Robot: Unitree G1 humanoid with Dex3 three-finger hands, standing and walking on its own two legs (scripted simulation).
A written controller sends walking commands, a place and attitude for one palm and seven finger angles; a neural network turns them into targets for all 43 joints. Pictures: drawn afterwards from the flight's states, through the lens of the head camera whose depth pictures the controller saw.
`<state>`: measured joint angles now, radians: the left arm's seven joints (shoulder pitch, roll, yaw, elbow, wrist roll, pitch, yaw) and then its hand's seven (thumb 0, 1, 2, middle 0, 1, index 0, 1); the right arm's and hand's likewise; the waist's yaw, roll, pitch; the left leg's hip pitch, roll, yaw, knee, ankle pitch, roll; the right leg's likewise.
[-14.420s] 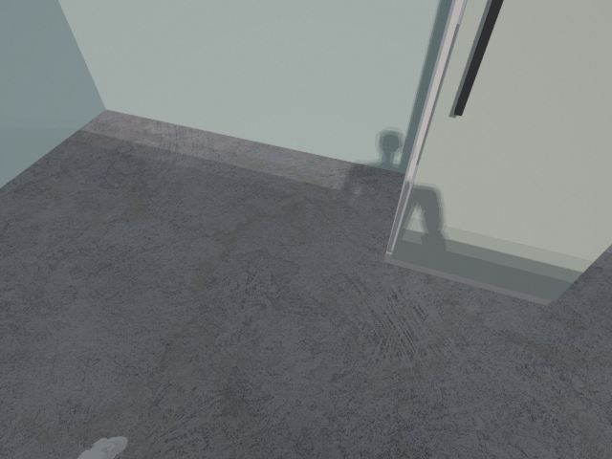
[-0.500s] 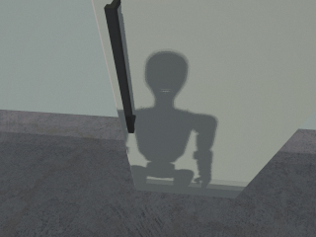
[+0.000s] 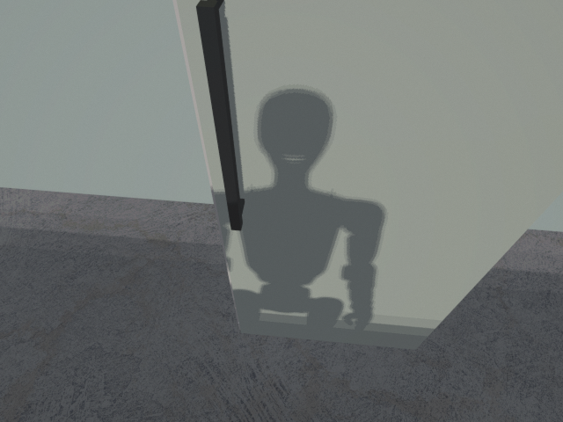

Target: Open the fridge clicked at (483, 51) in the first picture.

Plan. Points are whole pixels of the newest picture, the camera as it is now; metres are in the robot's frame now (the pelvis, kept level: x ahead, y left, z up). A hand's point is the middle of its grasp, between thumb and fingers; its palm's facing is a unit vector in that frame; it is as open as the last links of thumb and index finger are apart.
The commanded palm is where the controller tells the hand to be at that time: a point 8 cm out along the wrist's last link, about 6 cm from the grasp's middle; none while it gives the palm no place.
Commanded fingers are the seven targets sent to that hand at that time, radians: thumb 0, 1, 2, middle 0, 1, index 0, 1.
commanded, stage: raise the hand to about handle height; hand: left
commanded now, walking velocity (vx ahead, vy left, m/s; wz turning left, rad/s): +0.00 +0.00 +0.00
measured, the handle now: (229, 137) +0.46 +0.12 +0.17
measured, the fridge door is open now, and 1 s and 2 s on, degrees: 0 0 0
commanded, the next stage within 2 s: none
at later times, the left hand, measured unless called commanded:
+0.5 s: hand out of the picture +0.12 +0.21 -0.04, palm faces +0.10 -0.99 +0.02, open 8.8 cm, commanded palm +0.12 +0.26 +0.00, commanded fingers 0.00 0.34 0.66 -0.24 -0.66 -0.24 -0.66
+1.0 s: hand (76, 333) +0.20 +0.26 +0.08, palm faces +0.08 -0.99 -0.09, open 11.9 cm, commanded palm +0.16 +0.31 +0.08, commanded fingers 0.00 -0.24 0.41 -0.28 -1.03 -0.28 -1.03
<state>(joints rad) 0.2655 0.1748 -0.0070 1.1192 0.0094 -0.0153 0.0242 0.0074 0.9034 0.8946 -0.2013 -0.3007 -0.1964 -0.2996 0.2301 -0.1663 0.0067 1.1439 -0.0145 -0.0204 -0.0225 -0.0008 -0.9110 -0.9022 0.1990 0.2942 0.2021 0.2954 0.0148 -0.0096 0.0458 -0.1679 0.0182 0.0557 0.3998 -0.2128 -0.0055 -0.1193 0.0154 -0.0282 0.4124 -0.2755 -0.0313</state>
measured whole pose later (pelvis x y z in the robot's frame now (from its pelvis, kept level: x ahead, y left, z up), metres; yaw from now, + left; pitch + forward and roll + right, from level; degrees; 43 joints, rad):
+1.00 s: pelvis -0.02 +0.03 -0.03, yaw +2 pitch +4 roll -2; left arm 0.31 0.31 0.31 -0.08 -0.34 -0.20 -0.32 0.01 -0.02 0.50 -0.26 -0.89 -0.26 -0.89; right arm 0.32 -0.26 0.03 0.62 0.05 -0.26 -0.07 0.01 -0.90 -0.90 0.20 0.30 0.21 0.30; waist 0.02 0.05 -0.07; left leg -0.49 0.01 0.02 0.77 -0.36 0.03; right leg -0.40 0.00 -0.07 0.72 -0.40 0.00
